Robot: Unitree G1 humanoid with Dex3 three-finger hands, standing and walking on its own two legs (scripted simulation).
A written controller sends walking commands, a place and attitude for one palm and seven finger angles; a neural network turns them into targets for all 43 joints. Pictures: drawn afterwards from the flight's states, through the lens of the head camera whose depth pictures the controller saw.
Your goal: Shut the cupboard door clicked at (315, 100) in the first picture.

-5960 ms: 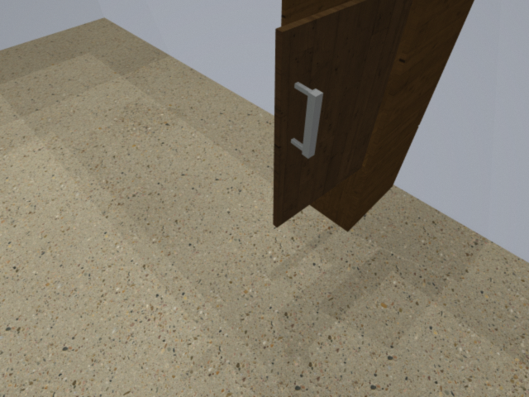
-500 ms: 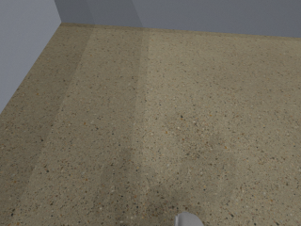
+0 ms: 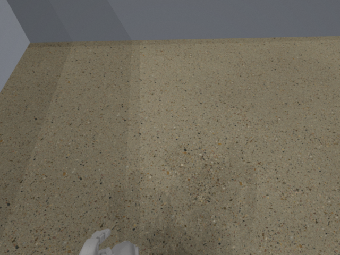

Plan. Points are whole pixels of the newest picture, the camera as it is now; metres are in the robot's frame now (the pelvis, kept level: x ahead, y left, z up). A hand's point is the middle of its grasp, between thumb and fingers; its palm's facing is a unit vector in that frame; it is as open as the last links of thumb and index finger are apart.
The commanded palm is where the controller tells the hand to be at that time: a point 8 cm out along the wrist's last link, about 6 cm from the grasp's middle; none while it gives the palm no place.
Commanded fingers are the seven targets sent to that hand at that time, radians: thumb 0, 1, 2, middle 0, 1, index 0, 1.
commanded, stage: walk to a spot facing it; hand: left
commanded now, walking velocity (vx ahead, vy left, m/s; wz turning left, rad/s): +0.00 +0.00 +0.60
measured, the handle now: out of the picture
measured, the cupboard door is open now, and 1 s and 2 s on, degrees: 84 84 84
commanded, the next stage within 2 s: none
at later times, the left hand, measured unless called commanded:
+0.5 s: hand out of the picture +0.10 +0.24 -0.17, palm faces +0.30 -0.91 -0.28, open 7.3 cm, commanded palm none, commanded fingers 0.00 0.90 0.90 -0.20 -0.30 -0.20 -0.30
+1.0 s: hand out of the picture +0.00 +0.15 -0.18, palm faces +0.61 -0.75 -0.25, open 7.3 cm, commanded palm none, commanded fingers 0.00 0.90 0.90 -0.20 -0.30 -0.20 -0.30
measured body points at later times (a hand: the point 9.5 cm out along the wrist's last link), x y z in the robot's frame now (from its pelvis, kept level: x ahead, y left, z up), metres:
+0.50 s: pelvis +0.06 +0.00 +0.00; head +0.12 +0.02 +0.44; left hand +0.08 +0.29 -0.14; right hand +0.21 -0.23 -0.15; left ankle +0.08 +0.12 -0.74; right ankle +0.09 -0.16 -0.69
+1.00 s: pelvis +0.10 -0.04 -0.01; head +0.14 +0.01 +0.43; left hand -0.03 +0.19 -0.16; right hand +0.36 -0.17 -0.15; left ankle +0.03 +0.05 -0.74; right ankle +0.11 -0.15 -0.74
